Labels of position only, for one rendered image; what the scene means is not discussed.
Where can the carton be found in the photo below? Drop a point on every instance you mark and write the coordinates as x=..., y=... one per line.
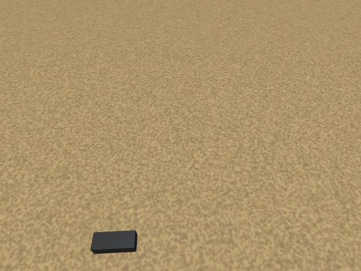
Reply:
x=114, y=241

